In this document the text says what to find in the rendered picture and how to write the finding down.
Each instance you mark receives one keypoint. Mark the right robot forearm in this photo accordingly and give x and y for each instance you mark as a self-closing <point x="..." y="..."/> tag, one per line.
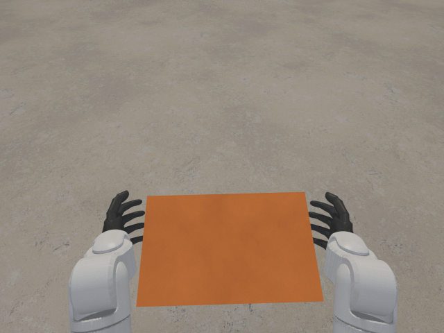
<point x="366" y="290"/>

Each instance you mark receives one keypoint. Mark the carton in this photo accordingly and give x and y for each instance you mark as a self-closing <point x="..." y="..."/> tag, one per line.
<point x="221" y="249"/>

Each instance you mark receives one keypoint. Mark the left robot forearm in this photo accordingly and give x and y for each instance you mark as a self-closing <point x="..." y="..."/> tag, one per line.
<point x="98" y="289"/>

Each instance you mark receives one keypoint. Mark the right robot hand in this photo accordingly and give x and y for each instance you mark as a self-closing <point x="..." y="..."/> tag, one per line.
<point x="340" y="220"/>

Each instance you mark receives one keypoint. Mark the left robot hand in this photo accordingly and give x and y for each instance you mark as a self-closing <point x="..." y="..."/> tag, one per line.
<point x="115" y="220"/>

